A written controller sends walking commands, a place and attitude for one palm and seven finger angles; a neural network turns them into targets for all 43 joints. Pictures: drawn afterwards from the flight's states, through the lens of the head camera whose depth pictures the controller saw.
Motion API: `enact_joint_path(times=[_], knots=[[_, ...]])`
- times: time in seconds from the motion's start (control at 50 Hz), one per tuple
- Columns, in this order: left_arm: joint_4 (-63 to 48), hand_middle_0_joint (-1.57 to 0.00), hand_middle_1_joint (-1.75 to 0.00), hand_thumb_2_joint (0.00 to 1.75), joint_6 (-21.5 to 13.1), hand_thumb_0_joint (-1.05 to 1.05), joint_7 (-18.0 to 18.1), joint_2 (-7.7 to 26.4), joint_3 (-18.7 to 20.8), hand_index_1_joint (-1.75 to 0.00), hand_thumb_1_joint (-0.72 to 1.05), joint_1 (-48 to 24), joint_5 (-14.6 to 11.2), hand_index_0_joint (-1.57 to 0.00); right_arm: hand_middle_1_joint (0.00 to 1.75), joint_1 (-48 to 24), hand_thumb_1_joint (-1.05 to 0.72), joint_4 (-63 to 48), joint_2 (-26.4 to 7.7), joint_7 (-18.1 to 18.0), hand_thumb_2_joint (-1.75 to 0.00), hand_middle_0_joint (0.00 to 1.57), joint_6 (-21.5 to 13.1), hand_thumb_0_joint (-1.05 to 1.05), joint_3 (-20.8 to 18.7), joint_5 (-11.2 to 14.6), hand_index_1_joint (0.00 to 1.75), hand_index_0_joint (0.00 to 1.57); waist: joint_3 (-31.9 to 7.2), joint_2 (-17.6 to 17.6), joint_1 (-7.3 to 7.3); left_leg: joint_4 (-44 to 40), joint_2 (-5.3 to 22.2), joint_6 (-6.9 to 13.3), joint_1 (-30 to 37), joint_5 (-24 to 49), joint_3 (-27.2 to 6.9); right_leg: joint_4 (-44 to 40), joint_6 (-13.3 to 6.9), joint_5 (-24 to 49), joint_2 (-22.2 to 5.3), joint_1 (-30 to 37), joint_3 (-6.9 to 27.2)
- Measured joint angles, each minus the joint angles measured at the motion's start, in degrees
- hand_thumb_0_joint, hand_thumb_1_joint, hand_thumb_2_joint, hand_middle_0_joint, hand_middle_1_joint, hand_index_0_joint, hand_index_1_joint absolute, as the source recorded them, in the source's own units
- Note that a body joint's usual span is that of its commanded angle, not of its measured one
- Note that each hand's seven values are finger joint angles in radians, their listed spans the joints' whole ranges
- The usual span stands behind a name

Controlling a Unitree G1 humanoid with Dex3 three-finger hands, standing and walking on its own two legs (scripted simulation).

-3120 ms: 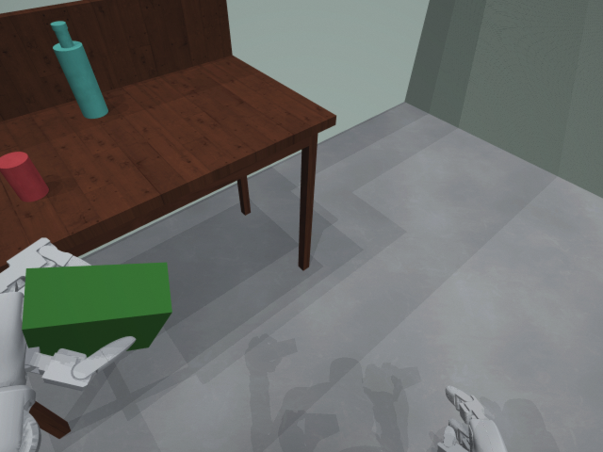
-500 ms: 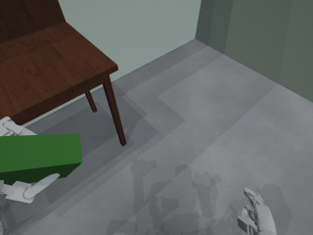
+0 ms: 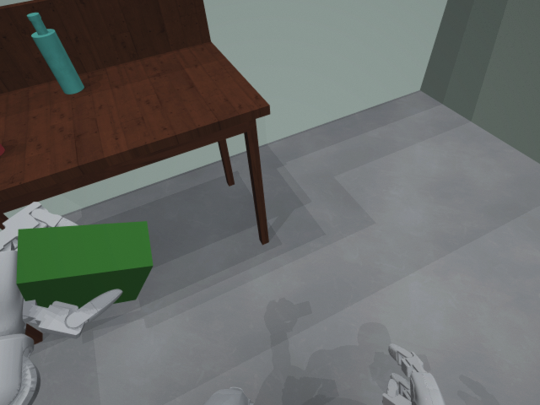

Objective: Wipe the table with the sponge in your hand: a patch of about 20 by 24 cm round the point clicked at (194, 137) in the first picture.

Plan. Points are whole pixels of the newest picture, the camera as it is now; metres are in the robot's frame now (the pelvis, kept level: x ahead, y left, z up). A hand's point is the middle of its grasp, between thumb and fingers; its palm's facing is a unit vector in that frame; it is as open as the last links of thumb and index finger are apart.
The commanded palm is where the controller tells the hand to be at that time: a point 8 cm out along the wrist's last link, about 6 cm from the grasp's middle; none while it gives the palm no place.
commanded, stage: take the last steps up to it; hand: left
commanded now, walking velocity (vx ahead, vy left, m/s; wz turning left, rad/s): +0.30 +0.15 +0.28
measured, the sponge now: (105, 269) +0.23 +0.21 +0.16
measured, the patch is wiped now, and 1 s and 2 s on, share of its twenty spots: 0.00 0.00 0.00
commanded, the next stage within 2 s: none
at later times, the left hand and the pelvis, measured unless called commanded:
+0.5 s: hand out of the picture +0.14 +0.27 +0.19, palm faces +0.54 -0.75 -0.37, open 9.5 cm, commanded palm +0.09 +0.31 +0.19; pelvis -0.03 +0.01 +0.02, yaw +7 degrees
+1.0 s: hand (32, 263) +0.22 +0.29 +0.17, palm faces +0.49 -0.74 -0.46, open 9.5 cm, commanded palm +0.15 +0.32 +0.19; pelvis +0.03 +0.03 +0.01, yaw +7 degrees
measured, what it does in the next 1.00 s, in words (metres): steps on the spot: left foot, then right foot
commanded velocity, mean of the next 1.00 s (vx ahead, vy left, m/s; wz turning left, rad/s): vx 0.30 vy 0.09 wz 0.07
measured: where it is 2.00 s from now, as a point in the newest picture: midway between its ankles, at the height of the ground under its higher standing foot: (272, 393)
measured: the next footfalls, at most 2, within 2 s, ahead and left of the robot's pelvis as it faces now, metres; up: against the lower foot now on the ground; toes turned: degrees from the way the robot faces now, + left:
left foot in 0.54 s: +0.01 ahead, +0.18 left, +0.00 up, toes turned +14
right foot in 0.86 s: +0.08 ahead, -0.05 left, +0.00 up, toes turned -2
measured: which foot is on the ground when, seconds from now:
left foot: up 0.00-0.52, down 0.54-0.88, up 0.90-1.00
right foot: down 0.00-0.54, up 0.56-0.84, down 0.86-1.00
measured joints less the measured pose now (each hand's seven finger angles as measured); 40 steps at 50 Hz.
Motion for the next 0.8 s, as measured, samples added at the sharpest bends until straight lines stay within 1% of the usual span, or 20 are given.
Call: enact_joint_path(times=[0.02,0.06,0.08,0.12,0.18,0.22,0.26,0.32,0.38,0.44,0.5,0.54,0.56,0.58,0.6,0.64,0.68,0.7,0.74,0.8], knots=[[0.70,-0.82,-1.33,0.98,0.33,-0.01,-0.21,-0.52,-0.95,-1.33,-0.44,-0.17,-0.08,-0.81,0.30,0.07,-0.90,1.12,-0.78,-0.06,-0.90,0.20,0.32,0.01,-0.32,-0.19,0.30,0.21,-0.17,-0.51,-0.13,6.65,-1.18,-0.16,-1.65,-1.15,0.23,-0.50,-0.72,0.23,-0.70,0.24,-0.20],[1.02,-0.82,-1.33,0.98,-0.02,-0.01,-0.70,-1.12,-1.72,-1.33,-0.44,1.07,-0.16,-0.81,0.30,0.23,-0.91,2.38,-2.17,-0.26,-0.90,0.20,0.91,0.01,-0.90,-0.45,0.30,0.21,-0.63,-1.61,-0.76,17.17,-2.26,-0.86,-3.83,0.41,1.56,-2.99,-1.20,1.55,-1.67,1.01,-0.18],[0.91,-0.82,-1.33,0.98,-0.62,-0.01,-0.90,-0.97,-1.71,-1.33,-0.44,2.06,-0.07,-0.81,0.30,0.31,-0.91,2.51,-2.75,-0.49,-0.90,0.20,1.12,0.01,-1.23,-0.50,0.30,0.21,-0.85,-2.06,-1.33,20.42,-2.29,-1.16,-4.39,1.40,2.24,-4.45,-1.24,2.48,-1.99,1.33,-0.24],[0.79,-0.82,-1.33,0.98,-2.11,-0.01,-1.24,0.18,-1.35,-1.33,-0.44,3.51,0.22,-0.81,0.30,0.58,-0.91,2.18,-3.71,-1.02,-0.90,0.20,1.46,0.01,-2.18,-0.48,0.30,0.21,-1.07,-2.78,-2.62,22.46,-1.84,-1.39,-4.35,2.94,3.34,-7.08,-1.38,4.21,-2.49,1.84,-0.80],[1.52,-0.82,-1.33,0.98,-4.25,-0.01,-1.39,2.55,-0.15,-1.33,-0.44,3.99,0.53,-0.81,0.30,1.13,-0.91,1.35,-5.15,-1.51,-0.90,0.20,1.63,0.01,-3.87,-0.59,0.30,0.20,-1.20,-3.17,-3.87,19.31,-0.68,-1.16,-2.80,4.18,4.32,-9.67,-1.73,6.01,-2.92,1.94,-2.15],[2.15,-0.82,-1.33,0.98,-5.26,-0.01,-1.26,3.51,0.86,-1.33,-0.44,4.02,0.40,-0.81,0.30,1.45,-0.91,0.95,-6.09,-1.57,-0.90,0.20,1.66,0.01,-4.92,-0.54,0.30,0.20,-1.32,-3.07,-4.15,15.77,0.01,-0.83,-1.34,4.27,4.73,-10.66,-1.85,6.77,-3.05,1.72,-2.91],[2.42,-0.82,-1.33,0.98,-5.75,-0.01,-1.00,3.81,1.75,-1.33,-0.43,4.30,0.20,-0.81,0.29,1.87,-0.91,0.63,-6.82,-1.47,-0.90,0.19,1.56,0.01,-5.73,-0.46,0.30,0.20,-1.56,-3.02,-4.03,12.43,0.54,-0.55,0.05,3.83,5.22,-11.26,-1.85,7.32,-3.20,1.39,-3.44],[1.85,-0.82,-1.33,0.98,-6.01,-0.01,-0.47,3.29,2.35,-1.33,-0.43,4.77,0.12,-0.81,0.29,2.62,-0.91,0.35,-7.21,-1.32,-0.90,0.19,1.12,0.01,-6.39,-0.39,0.30,0.20,-1.87,-3.40,-3.39,7.98,1.01,-0.11,1.84,2.45,6.20,-11.52,-1.69,7.74,-3.79,1.06,-4.07],[0.77,-0.82,-1.33,0.98,-6.05,-0.01,-0.02,2.21,2.01,-1.33,-0.43,5.01,0.28,-0.81,0.29,3.14,-0.91,0.11,-6.85,-1.21,-0.90,0.19,0.73,0.01,-6.30,-0.50,0.30,0.20,-2.17,-4.09,-2.39,3.75,1.37,0.40,3.23,1.73,7.23,-11.05,-1.23,7.70,-4.61,0.79,-4.55],[-0.62,-0.82,-1.33,0.98,-5.71,-0.01,0.38,1.22,1.07,-1.33,-0.43,4.31,0.55,-0.81,0.29,3.23,-0.91,-0.10,-5.74,-1.20,-0.90,0.19,0.40,0.01,-5.71,-0.59,0.30,0.20,-2.36,-5.17,-1.10,-1.46,1.56,1.14,5.20,0.28,8.26,-9.61,-0.49,7.11,-5.62,0.48,-4.72],[-1.97,-0.82,-1.33,0.98,-5.27,-0.01,0.93,0.54,0.22,-1.33,-0.43,2.81,0.73,-0.81,0.29,2.85,-0.91,-0.48,-4.29,-1.36,-0.90,0.19,0.17,0.01,-4.57,-0.84,0.30,0.20,-2.74,-6.29,-0.01,-8.61,1.52,1.80,8.96,0.27,9.30,-6.83,0.42,5.69,-6.51,-0.09,-4.40],[-2.92,-0.82,-1.33,0.98,-5.18,-0.01,1.27,0.15,-0.04,-1.33,-0.43,1.55,0.65,-0.81,0.29,2.56,-0.91,-1.68,-3.92,-1.69,-0.90,0.19,-0.11,0.01,-3.67,-0.88,0.30,0.20,-3.29,-5.56,0.35,-14.92,1.80,2.45,12.86,-0.71,9.46,-2.50,1.03,3.09,-6.29,-1.54,-4.00],[-2.99,-0.82,-1.33,0.98,-5.37,-0.01,1.43,0.20,0.09,-1.33,-0.43,0.45,0.60,-0.81,0.30,2.01,-0.91,-2.19,-3.54,-1.89,-0.90,0.20,-0.34,0.01,-3.41,-0.84,0.30,0.20,-3.22,-5.05,0.10,-15.99,2.03,2.08,13.11,3.50,9.04,1.51,1.33,-0.87,-5.88,-2.99,-3.21],[-2.34,-0.82,-1.33,0.98,-5.59,-0.01,1.62,0.53,0.37,-1.33,-0.43,-0.97,0.81,-0.81,0.30,1.14,-0.91,-2.13,-2.50,-1.99,-0.90,0.20,-0.52,0.01,-3.15,-0.71,0.30,0.20,-2.70,-5.27,-0.16,-14.35,1.94,1.63,12.65,6.23,9.04,7.13,1.41,-5.29,-5.43,-4.76,-1.35],[-1.24,-0.82,-1.33,0.98,-5.80,-0.01,1.69,1.01,0.70,-1.33,-0.43,-2.34,1.19,-0.81,0.30,0.46,-0.91,-1.88,-1.11,-1.98,-0.90,0.20,-0.66,0.01,-2.73,-0.58,0.30,0.20,-2.29,-5.73,-0.38,-13.03,1.71,1.31,12.68,6.34,9.20,13.20,1.45,-7.68,-4.84,-6.73,0.36],[1.43,-0.82,-1.33,0.98,-6.22,-0.01,1.06,2.15,1.31,-1.33,-0.43,-4.10,1.80,-0.81,0.30,0.19,-0.91,-1.27,1.48,-1.34,-0.90,0.20,-1.02,0.01,-1.53,-0.30,0.30,0.20,-2.81,-6.05,-1.29,-12.73,1.48,1.37,12.92,5.19,8.88,22.62,1.79,-8.07,-3.71,-10.58,1.67],[2.73,-0.82,-1.33,0.98,-5.80,-0.01,0.41,2.67,1.75,-1.33,-0.43,-4.04,1.96,-0.81,0.30,0.72,-0.91,-0.97,3.28,-0.64,-0.90,0.20,-1.19,0.01,-0.30,-0.16,0.30,0.20,-3.58,-5.56,-2.13,-13.86,1.55,1.77,13.30,4.87,8.31,26.20,2.33,-5.79,-3.28,-13.07,1.34],[2.63,-0.82,-1.33,0.98,-5.60,-0.01,0.19,2.62,1.91,-1.33,-0.43,-3.40,2.00,-0.81,0.30,1.13,-0.91,-0.89,3.87,-0.36,-0.90,0.20,-1.32,0.01,0.23,-0.15,0.30,0.20,-3.78,-5.17,-2.26,-14.62,1.67,1.80,13.59,5.04,8.23,25.78,2.54,-4.60,-3.26,-13.63,1.00],[1.32,-0.82,-1.33,0.98,-5.57,-0.01,-0.10,2.26,2.07,-1.33,-0.43,-1.26,1.86,-0.81,0.30,1.94,-0.91,-0.64,4.48,0.02,-0.90,0.20,-1.66,0.01,1.05,-0.30,0.30,0.21,-3.80,-4.30,-2.23,-16.06,1.98,1.43,14.18,5.47,8.30,21.82,2.94,-3.14,-3.20,-13.40,0.33],[-1.02,-0.82,-1.33,0.98,-5.80,-0.01,-0.45,2.15,1.93,-1.33,-0.43,2.02,1.57,-0.81,0.30,2.98,-0.90,0.01,4.34,-0.03,-0.90,0.20,-1.93,0.01,1.65,-0.68,0.30,0.21,-3.20,-3.01,-1.64,-16.84,2.54,0.57,14.68,5.22,8.46,11.77,3.39,-2.93,-2.48,-10.27,-0.66]])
